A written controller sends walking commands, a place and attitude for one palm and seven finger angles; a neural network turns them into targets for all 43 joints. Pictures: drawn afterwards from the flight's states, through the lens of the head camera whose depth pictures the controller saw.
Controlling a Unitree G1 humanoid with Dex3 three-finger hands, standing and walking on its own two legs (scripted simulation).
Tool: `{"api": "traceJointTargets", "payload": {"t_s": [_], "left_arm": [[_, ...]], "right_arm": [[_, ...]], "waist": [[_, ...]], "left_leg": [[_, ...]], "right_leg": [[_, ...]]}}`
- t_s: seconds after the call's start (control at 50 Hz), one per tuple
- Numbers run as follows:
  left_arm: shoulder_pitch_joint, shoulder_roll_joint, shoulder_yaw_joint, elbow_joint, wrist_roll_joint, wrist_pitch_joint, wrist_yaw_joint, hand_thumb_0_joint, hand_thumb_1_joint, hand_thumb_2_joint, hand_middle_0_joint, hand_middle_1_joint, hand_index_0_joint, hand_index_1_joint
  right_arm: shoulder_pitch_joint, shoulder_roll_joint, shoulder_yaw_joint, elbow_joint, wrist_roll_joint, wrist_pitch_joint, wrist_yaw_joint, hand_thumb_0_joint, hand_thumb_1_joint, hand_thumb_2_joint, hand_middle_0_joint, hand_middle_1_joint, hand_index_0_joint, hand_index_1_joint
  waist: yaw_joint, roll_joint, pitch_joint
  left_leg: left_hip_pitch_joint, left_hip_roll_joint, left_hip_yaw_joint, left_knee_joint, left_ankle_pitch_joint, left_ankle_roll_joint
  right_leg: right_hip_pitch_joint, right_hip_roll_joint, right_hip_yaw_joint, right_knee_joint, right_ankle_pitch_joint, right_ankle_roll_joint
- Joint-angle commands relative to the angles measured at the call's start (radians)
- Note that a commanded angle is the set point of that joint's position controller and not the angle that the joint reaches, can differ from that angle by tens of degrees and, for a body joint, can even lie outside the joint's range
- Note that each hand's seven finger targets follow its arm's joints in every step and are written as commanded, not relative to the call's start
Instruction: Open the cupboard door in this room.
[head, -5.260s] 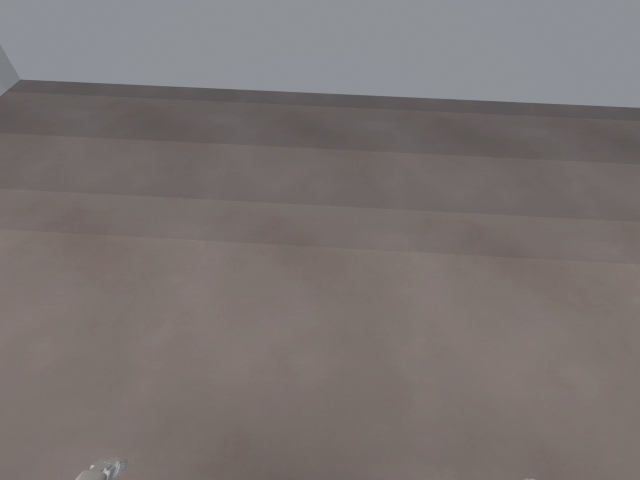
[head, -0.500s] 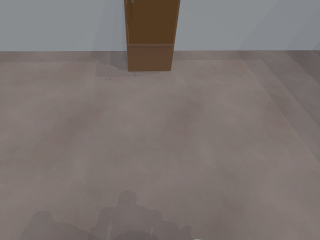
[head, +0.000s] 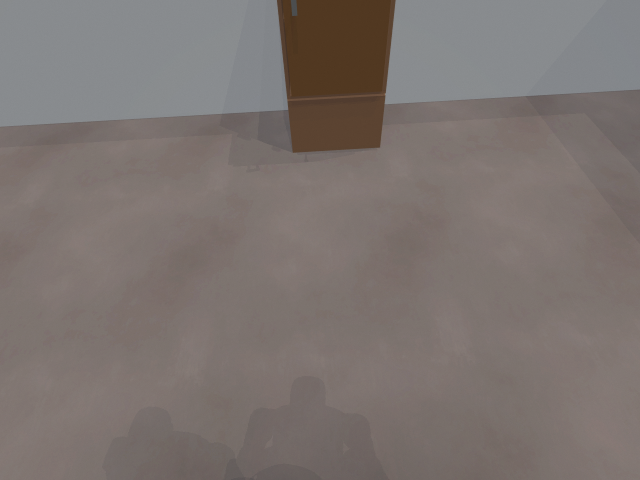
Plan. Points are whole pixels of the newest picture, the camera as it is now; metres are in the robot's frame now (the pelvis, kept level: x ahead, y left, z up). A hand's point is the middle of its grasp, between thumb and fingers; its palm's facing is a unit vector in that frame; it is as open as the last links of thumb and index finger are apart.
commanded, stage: turn or walk to find it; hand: left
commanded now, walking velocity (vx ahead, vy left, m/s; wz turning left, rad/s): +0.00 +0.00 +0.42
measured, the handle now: out of the picture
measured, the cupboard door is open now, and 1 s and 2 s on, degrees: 0 0 0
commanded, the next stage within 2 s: stand and wait in 0.16 s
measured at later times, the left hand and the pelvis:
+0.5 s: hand out of the picture +0.01 +0.20 -0.17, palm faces +0.07 -0.98 -0.20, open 7.3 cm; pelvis +0.01 +0.02 +0.00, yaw +2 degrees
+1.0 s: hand out of the picture +0.04 +0.22 -0.18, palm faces +0.06 -0.99 -0.14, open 7.4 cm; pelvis +0.08 +0.05 +0.00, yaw +3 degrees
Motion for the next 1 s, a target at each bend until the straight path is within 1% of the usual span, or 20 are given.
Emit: {"api": "traceJointTargets", "payload": {"t_s": [0.0, 0.06, 0.12, 0.18, 0.28, 0.42, 0.54, 0.58, 0.62, 0.66, 0.72, 0.76, 0.78, 0.82, 0.84, 0.86, 0.88, 0.9, 0.92, 0.98], "left_arm": [[0.047, 0.152, 0.033, -0.018, -0.010, -0.006, 0.002, 0.000, 0.900, 0.900, -0.200, -0.300, -0.200, -0.300], [0.019, 0.137, 0.040, -0.033, -0.015, 0.012, -0.002, 0.000, 0.900, 0.900, -0.200, -0.300, -0.200, -0.300], [0.008, 0.123, 0.043, -0.053, -0.012, 0.030, -0.007, 0.000, 0.900, 0.900, -0.200, -0.300, -0.200, -0.300], [0.069, 0.108, 0.035, -0.041, -0.010, 0.021, -0.007, 0.000, 0.900, 0.900, -0.200, -0.300, -0.200, -0.300], [0.073, 0.132, 0.027, -0.027, -0.008, 0.009, -0.003, 0.000, 0.900, 0.900, -0.200, -0.300, -0.200, -0.300], [0.067, 0.127, 0.014, -0.008, -0.011, 0.007, -0.003, 0.000, 0.900, 0.900, -0.200, -0.300, -0.200, -0.300], [0.080, 0.117, 0.005, 0.012, -0.013, 0.010, -0.003, 0.000, 0.900, 0.900, -0.200, -0.300, -0.200, -0.300], [0.092, 0.115, 0.005, 0.022, -0.010, 0.006, -0.007, 0.000, 0.900, 0.900, -0.200, -0.300, -0.200, -0.300], [0.104, 0.130, 0.017, 0.020, -0.004, 0.012, -0.014, 0.000, 0.900, 0.900, -0.200, -0.300, -0.200, -0.300], [0.121, 0.142, 0.029, 0.012, 0.002, 0.015, -0.022, 0.000, 0.900, 0.900, -0.200, -0.300, -0.200, -0.300], [0.186, 0.162, 0.050, 0.018, 0.000, 0.006, -0.022, 0.000, 0.900, 0.900, -0.200, -0.300, -0.200, -0.300], [0.219, 0.179, 0.064, 0.021, 0.001, -0.007, -0.018, 0.000, 0.900, 0.900, -0.200, -0.300, -0.200, -0.300], [0.210, 0.179, 0.066, 0.019, 0.002, -0.012, -0.017, 0.000, 0.900, 0.900, -0.200, -0.300, -0.200, -0.300], [0.133, 0.161, 0.064, -0.001, 0.003, -0.013, -0.019, 0.000, 0.900, 0.900, -0.200, -0.300, -0.200, -0.300], [0.077, 0.132, 0.060, -0.024, -0.001, -0.010, -0.025, 0.000, 0.900, 0.900, -0.200, -0.300, -0.200, -0.300], [0.036, 0.068, 0.047, -0.055, -0.006, -0.010, -0.033, 0.000, 0.900, 0.900, -0.200, -0.300, -0.200, -0.300], [-0.065, 0.052, 0.035, -0.102, 0.003, -0.011, -0.035, 0.000, 0.900, 0.900, -0.200, -0.300, -0.200, -0.300], [-0.094, 0.064, 0.038, -0.116, 0.005, -0.014, -0.037, 0.000, 0.900, 0.900, -0.200, -0.300, -0.200, -0.300], [-0.095, 0.078, 0.039, -0.108, 0.003, -0.024, -0.045, 0.000, 0.900, 0.900, -0.200, -0.300, -0.200, -0.300], [-0.074, 0.060, 0.039, -0.088, 0.004, -0.023, -0.057, 0.000, 0.900, 0.900, -0.200, -0.300, -0.200, -0.300]], "right_arm": [[0.083, -0.046, -0.008, -0.002, -0.003, -0.011, -0.007, 0.000, -0.900, -0.900, 0.200, 0.300, 0.200, 0.300], [0.081, -0.084, -0.015, 0.001, -0.011, -0.012, -0.001, 0.000, -0.900, -0.900, 0.200, 0.300, 0.200, 0.300], [-0.001, -0.128, -0.024, -0.041, -0.012, -0.013, 0.003, 0.000, -0.900, -0.900, 0.200, 0.300, 0.200, 0.300], [-0.016, -0.140, -0.024, -0.064, -0.011, -0.024, -0.005, 0.000, -0.900, -0.900, 0.200, 0.300, 0.200, 0.300], [0.012, -0.106, -0.014, -0.059, -0.010, -0.021, -0.004, 0.000, -0.900, -0.900, 0.200, 0.300, 0.200, 0.300], [0.021, -0.122, -0.003, -0.038, -0.007, -0.032, -0.006, 0.000, -0.900, -0.900, 0.200, 0.300, 0.200, 0.300], [0.020, -0.119, 0.005, -0.022, -0.007, -0.034, -0.008, 0.000, -0.900, -0.900, 0.200, 0.300, 0.200, 0.300], [0.053, -0.113, 0.007, -0.007, -0.013, -0.035, -0.007, 0.000, -0.900, -0.900, 0.200, 0.300, 0.200, 0.300], [0.067, -0.113, 0.000, -0.007, -0.020, -0.025, -0.002, 0.000, -0.900, -0.900, 0.200, 0.300, 0.200, 0.300], [0.077, -0.107, -0.004, -0.021, -0.024, -0.021, 0.001, 0.000, -0.900, -0.900, 0.200, 0.300, 0.200, 0.300], [0.090, -0.081, -0.006, -0.047, -0.024, -0.029, 0.006, 0.000, -0.900, -0.900, 0.200, 0.300, 0.200, 0.300], [0.076, -0.069, -0.011, -0.064, -0.025, -0.037, 0.013, 0.000, -0.900, -0.900, 0.200, 0.300, 0.200, 0.300], [0.077, -0.067, -0.013, -0.070, -0.023, -0.039, 0.016, 0.000, -0.900, -0.900, 0.200, 0.300, 0.200, 0.300], [0.162, -0.048, -0.014, -0.048, -0.019, -0.045, 0.022, 0.000, -0.900, -0.900, 0.200, 0.300, 0.200, 0.300], [0.250, -0.054, -0.015, -0.017, -0.022, -0.051, 0.020, 0.000, -0.900, -0.900, 0.200, 0.300, 0.200, 0.300], [0.352, -0.118, -0.031, 0.018, -0.029, -0.060, 0.013, 0.000, -0.900, -0.900, 0.200, 0.300, 0.200, 0.300], [0.435, -0.156, -0.041, 0.050, -0.033, -0.070, -0.001, 0.000, -0.900, -0.900, 0.200, 0.300, 0.200, 0.300], [0.429, -0.146, -0.032, 0.056, -0.032, -0.071, -0.013, 0.000, -0.900, -0.900, 0.200, 0.300, 0.200, 0.300], [0.398, -0.121, -0.025, 0.045, -0.026, -0.079, -0.015, 0.000, -0.900, -0.900, 0.200, 0.300, 0.200, 0.300], [0.342, -0.108, -0.016, 0.033, -0.022, -0.105, -0.023, 0.000, -0.900, -0.900, 0.200, 0.300, 0.200, 0.300]], "waist": [[0.002, -0.171, -0.081], [-0.004, -0.069, -0.032], [0.019, 0.096, 0.066], [0.036, 0.062, -0.029], [0.011, -0.069, -0.056], [0.010, -0.042, -0.042], [0.016, -0.042, 0.005], [0.012, -0.045, -0.009], [0.018, -0.063, 0.050], [0.024, -0.088, 0.101], [0.044, -0.186, 0.083], [0.049, -0.204, 0.055], [0.038, -0.191, 0.064], [-0.029, -0.099, 0.069], [-0.068, 0.011, 0.085], [-0.104, 0.247, 0.114], [-0.137, 0.330, 0.176], [-0.118, 0.225, 0.190], [-0.097, 0.095, 0.158], [-0.052, 0.038, 0.084]], "left_leg": [[0.001, 0.024, 0.009, -0.133, 0.131, -0.013], [0.056, 0.079, -0.041, -0.222, 0.303, 0.007], [-0.131, 0.145, -0.157, -0.340, 0.274, 0.049], [-0.079, 0.137, -0.151, -0.308, 0.415, 0.067], [-0.025, 0.069, -0.053, -0.230, 0.361, 0.020], [0.003, 0.089, -0.066, -0.277, 0.444, 0.022], [0.001, 0.086, -0.064, -0.319, 0.380, 0.024], [0.006, 0.070, -0.056, -0.330, 0.229, 0.027], [-0.055, 0.055, -0.050, -0.331, 0.001, 0.036], [-0.130, 0.038, -0.042, -0.297, -0.089, 0.043], [-0.228, 0.003, 0.040, -0.101, -0.020, 0.042], [-0.249, 0.028, 0.065, 0.030, -0.008, 0.036], [-0.234, 0.048, 0.064, 0.040, -0.018, 0.034], [-0.058, 0.056, 0.080, -0.098, 0.021, 0.040], [0.041, 0.073, 0.012, -0.228, -0.004, 0.055], [0.111, 0.221, -0.260, -0.422, -0.159, 0.103], [0.163, 0.334, -0.479, -0.547, -0.104, 0.149], [0.207, 0.377, -0.492, -0.519, 0.070, 0.186], [0.245, 0.373, -0.443, -0.480, 0.213, 0.209], [0.280, 0.295, -0.232, -0.444, 0.494, 0.185]], "right_leg": [[0.087, -0.232, 0.188, -0.135, 0.341, -0.073], [-0.051, -0.163, 0.113, -0.098, 0.048, 0.009], [-0.007, -0.087, 0.038, -0.013, -0.032, 0.065], [0.062, -0.092, 0.042, 0.000, 0.065, 0.067], [0.063, -0.163, 0.105, -0.086, 0.129, 0.031], [0.094, -0.133, 0.081, -0.085, 0.175, 0.041], [0.088, -0.125, 0.088, -0.125, 0.112, 0.044], [0.093, -0.119, 0.091, -0.144, -0.040, 0.043], [0.045, -0.119, 0.101, -0.162, -0.275, 0.036], [0.019, -0.130, 0.128, -0.182, -0.405, 0.023], [0.102, -0.222, 0.240, -0.253, -0.496, -0.037], [0.110, -0.316, 0.328, -0.311, -0.515, -0.090], [0.070, -0.332, 0.321, -0.308, -0.497, -0.101], [-0.076, -0.281, 0.199, -0.210, -0.449, -0.070], [-0.189, -0.177, 0.080, -0.067, -0.419, -0.023], [-0.336, -0.050, -0.050, 0.222, -0.322, 0.032], [-0.488, 0.001, -0.037, 0.452, -0.314, 0.037], [-0.561, -0.046, 0.051, 0.576, -0.279, 0.020], [-0.573, -0.078, 0.075, 0.625, -0.220, 0.021], [-0.524, -0.098, 0.077, 0.663, -0.122, 0.046]]}}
